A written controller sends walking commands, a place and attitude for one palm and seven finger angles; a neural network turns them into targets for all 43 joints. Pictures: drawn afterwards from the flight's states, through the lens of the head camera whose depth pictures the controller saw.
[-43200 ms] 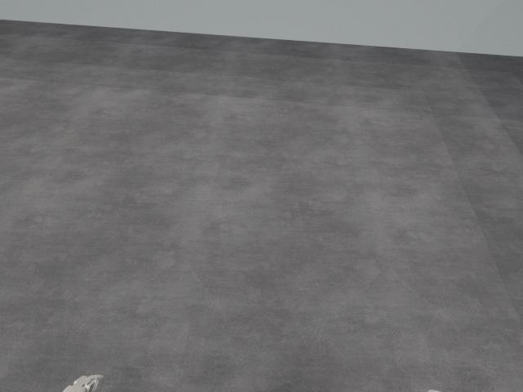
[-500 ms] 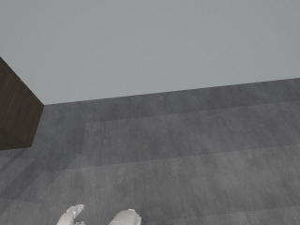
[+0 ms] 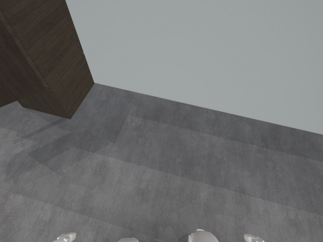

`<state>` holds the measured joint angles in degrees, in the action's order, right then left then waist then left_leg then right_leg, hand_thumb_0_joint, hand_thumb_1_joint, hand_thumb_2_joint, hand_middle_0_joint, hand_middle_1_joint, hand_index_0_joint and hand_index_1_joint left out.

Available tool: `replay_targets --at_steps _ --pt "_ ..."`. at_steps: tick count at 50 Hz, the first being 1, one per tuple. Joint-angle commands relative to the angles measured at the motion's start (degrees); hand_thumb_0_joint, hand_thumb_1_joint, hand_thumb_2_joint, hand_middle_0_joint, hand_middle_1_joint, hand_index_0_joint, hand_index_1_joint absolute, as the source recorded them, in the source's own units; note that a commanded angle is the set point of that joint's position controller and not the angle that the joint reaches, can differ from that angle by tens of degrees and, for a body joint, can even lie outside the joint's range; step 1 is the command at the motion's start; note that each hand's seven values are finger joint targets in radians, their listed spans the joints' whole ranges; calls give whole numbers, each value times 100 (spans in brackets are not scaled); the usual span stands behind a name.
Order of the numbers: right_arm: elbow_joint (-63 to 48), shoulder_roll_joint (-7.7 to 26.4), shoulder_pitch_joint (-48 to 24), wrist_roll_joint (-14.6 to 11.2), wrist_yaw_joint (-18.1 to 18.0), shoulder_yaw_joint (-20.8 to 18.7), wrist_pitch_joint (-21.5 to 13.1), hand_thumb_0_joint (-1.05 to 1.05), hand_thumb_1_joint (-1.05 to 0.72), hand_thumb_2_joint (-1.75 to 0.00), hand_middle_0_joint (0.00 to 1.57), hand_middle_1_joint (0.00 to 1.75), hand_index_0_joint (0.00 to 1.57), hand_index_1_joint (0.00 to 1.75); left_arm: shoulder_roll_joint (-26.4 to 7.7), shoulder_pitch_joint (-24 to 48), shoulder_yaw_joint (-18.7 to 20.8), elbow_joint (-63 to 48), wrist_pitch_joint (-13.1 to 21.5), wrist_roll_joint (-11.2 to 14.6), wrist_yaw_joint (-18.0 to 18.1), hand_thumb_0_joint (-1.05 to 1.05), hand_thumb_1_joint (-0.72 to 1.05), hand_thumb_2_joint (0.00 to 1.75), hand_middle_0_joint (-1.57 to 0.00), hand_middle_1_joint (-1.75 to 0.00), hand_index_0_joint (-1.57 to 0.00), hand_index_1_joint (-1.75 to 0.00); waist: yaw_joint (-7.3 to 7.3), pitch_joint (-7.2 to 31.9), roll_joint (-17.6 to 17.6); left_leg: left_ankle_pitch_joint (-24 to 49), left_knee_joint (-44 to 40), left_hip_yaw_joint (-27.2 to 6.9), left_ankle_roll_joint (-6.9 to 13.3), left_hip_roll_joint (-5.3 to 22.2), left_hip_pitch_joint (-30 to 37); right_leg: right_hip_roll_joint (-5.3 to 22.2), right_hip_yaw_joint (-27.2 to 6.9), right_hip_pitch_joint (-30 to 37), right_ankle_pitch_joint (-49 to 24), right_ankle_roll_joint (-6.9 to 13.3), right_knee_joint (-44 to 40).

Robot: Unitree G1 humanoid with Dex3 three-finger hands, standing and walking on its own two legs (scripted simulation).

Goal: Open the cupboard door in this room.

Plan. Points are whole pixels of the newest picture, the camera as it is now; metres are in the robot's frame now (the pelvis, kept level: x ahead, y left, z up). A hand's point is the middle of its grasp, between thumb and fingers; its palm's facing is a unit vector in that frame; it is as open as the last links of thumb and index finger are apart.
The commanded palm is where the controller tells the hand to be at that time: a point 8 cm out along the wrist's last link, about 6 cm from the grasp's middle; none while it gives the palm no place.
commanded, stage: turn to face it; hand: left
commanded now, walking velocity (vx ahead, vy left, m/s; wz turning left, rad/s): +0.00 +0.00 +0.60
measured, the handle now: out of the picture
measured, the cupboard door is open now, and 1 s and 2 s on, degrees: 51 51 51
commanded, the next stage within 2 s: take the last steps up to it in 0.92 s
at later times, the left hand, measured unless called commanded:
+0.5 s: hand out of the picture +0.00 +0.18 -0.19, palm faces +0.37 -0.91 -0.21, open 7.4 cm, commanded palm none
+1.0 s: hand out of the picture +0.00 +0.13 -0.16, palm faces +0.53 -0.82 -0.24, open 7.4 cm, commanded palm none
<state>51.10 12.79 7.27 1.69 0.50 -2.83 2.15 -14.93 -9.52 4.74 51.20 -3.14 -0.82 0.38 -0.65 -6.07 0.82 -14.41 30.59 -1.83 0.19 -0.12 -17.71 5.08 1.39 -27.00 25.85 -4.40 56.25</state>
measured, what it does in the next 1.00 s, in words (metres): steps on the spot, turning left: right foot, then left foot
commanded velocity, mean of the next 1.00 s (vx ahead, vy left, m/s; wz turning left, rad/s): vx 0.00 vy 0.00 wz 0.44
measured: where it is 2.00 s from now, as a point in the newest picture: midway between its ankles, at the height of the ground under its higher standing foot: (136, 232)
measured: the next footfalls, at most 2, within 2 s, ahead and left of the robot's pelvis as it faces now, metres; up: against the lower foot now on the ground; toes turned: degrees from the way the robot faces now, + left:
right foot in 0.12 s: +0.05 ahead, -0.15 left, +0.00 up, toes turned +2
left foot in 0.48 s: +0.03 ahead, +0.10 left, +0.00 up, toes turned +24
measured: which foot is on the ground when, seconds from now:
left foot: down 0.00-0.12, up 0.14-0.46, down 0.48-0.82, up 0.84-1.00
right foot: up 0.00-0.10, down 0.12-0.48, up 0.50-0.80, down 0.82-1.00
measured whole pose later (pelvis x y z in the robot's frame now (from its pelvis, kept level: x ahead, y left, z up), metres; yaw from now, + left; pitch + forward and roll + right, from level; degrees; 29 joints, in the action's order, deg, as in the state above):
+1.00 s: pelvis +0.05 -0.06 +0.00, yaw +31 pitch +0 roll +2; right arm 55.6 13.0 8.0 0.7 0.7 -3.9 4.3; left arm -9.4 -13.6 2.0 53.4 -0.2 -1.4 1.2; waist 0.1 -4.9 -0.5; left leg -26.3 59.7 0.1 -2.3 -0.5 -25.6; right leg 5.0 7.4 -12.7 17.8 0.2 30.8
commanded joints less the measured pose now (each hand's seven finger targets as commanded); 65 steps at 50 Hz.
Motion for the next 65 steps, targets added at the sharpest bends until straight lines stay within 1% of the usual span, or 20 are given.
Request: replay_targets --at_steps 1,4,6,7,12,17,21,22,24,25,29,38,39,41,47,56,57,59,61,65 --pt "-365 1277 7 2 -67 -405 -55 0 -90 -90 20 30 20 30 -305 -77 20 -527 181 4 -1 0 90 90 -20 -30 -20 -30 126 901 -1048 1455 -854 -1348 832 1152 353 -317 167 628 -116 23 -1163" --pt "-459 1189 -222 -56 -58 -417 -14 0 -90 -90 20 30 20 30 -435 -596 72 -440 273 14 29 0 90 90 -20 -30 -20 -30 -168 974 -851 1118 -282 -1355 521 805 -364 -374 229 1929 -1087 88 -2801" --pt "-669 540 -211 -124 2 -323 -39 0 -90 -90 20 30 20 30 -1300 -895 227 -425 384 -118 121 0 90 90 -20 -30 -20 -30 -342 1065 1706 -1860 2059 74 -265 -499 -1871 2068 -2187 2896 -1906 1004 -4068" --pt "-649 776 -265 -73 6 -352 -16 0 -90 -90 20 30 20 30 -1234 -809 160 -451 381 -69 144 0 90 90 -20 -30 -20 -30 -311 998 1509 -2146 3289 -216 -208 -167 -1753 2372 -2074 2295 -2431 1390 -3947" --pt "-330 488 -188 -94 128 -263 124 0 -90 -90 20 30 20 30 -637 -89 18 -602 379 -64 175 0 90 90 -20 -30 -20 -30 107 650 1103 -1100 3433 235 -401 173 -1411 1354 -18 1931 -3659 1048 -3493" --pt "-384 312 -565 -120 163 -163 72 0 -90 -90 20 30 20 30 -894 -635 111 -361 379 -83 158 0 90 90 -20 -30 -20 -30 -206 695 1009 -1203 1754 711 -358 69 -972 1537 291 2468 -4417 1058 -3186" --pt "-333 458 -145 -105 128 -174 -19 0 -90 -90 20 30 20 30 -969 -572 186 -300 359 -50 113 0 90 90 -20 -30 -20 -30 6 944 912 -434 197 900 -210 -42 32 1542 638 2279 -4302 783 -2426" --pt "-252 623 212 -77 120 -231 -62 0 -90 -90 20 30 20 30 -945 -499 191 -323 349 0 86 0 90 90 -20 -30 -20 -30 248 1134 532 369 -498 780 -100 36 850 1453 827 1807 -4046 547 -1729" --pt "-121 1746 1057 -27 28 -491 -88 0 -90 -90 20 30 20 30 -318 -123 -15 -752 288 32 39 0 90 90 -20 -30 -20 -30 689 1451 -2003 4254 -843 -2274 1369 2500 2219 240 699 -713 1403 -57 584" --pt "-22 1636 1253 -48 -34 -455 -77 0 -90 -90 20 30 20 30 -432 274 -27 -837 206 -28 93 0 90 90 -20 -30 -20 -30 719 1364 -1077 3951 -725 -2128 1499 2549 2002 266 132 -863 1261 2 1033" --pt "-260 1140 204 -16 -152 -291 -129 0 -90 -90 20 30 20 30 -327 -31 33 -387 138 -6 27 0 90 90 -20 -30 -20 -30 166 913 -1067 2467 -953 -953 951 1488 860 174 -96 -410 36 -5 958" --pt "-239 1072 -97 -29 -95 -315 -39 0 -90 -90 20 30 20 30 -221 -681 -4 -190 244 10 5 0 90 90 -20 -30 -20 -30 -114 905 -898 1280 -476 -953 633 1030 -44 -393 395 1626 -966 87 -2414" --pt "-256 936 -101 -71 -76 -303 -45 0 -90 -90 20 30 20 30 -400 -882 33 -144 310 -10 31 0 90 90 -20 -30 -20 -30 -208 961 -432 870 -35 -728 369 725 -285 -137 185 2116 -1405 146 -3170" --pt "-450 464 -118 -123 -19 -226 -32 0 -90 -90 20 30 20 30 -1195 -978 141 -166 380 -113 91 0 90 90 -20 -30 -20 -30 -299 916 1604 -2156 2417 123 -155 -320 -1323 2217 -2047 2243 -2514 1223 -4000" --pt "8 323 -74 -113 23 -166 78 0 -90 -90 20 30 20 30 -554 -406 -23 -204 421 -75 158 0 90 90 -20 -30 -20 -30 22 661 1068 -1181 3157 148 -287 74 -1074 1253 -285 1876 -3745 1124 -3557" --pt "240 234 237 -79 14 -49 -143 0 -90 -90 20 30 20 30 -772 -777 123 263 427 -47 69 0 90 90 -20 -30 -20 -30 -2 700 770 -523 -247 756 -135 -82 544 1372 -186 1770 -2061 922 -3231" --pt "328 425 539 -64 9 -89 -194 0 -90 -90 20 30 20 30 -688 -617 126 212 399 -4 29 0 90 90 -20 -30 -20 -30 171 724 263 -281 -779 528 -5 85 1255 1167 87 1107 -1212 692 -2801" --pt "457 1300 1414 43 -70 -289 -187 0 -90 -90 20 30 20 30 -102 -175 -14 -183 360 -12 -58 0 90 90 -20 -30 -20 -30 589 671 -1937 -129 -1640 -2234 1227 2157 2126 -59 844 -994 1133 231 -290" --pt "524 970 1491 15 -184 -191 -239 0 -90 -90 20 30 20 30 -171 534 -18 -181 352 -72 -54 0 90 90 -20 -30 -20 -30 586 370 -1427 -305 -1781 -2253 1389 1958 1606 111 37 -1476 596 333 975" --pt "442 604 1149 -50 -207 -42 -469 0 -90 -90 20 30 20 30 -95 -35 -33 246 391 -64 -161 0 90 90 -20 -30 -20 -30 118 482 -638 1321 -1756 -977 1091 1294 1624 181 73 -1040 -606 284 952"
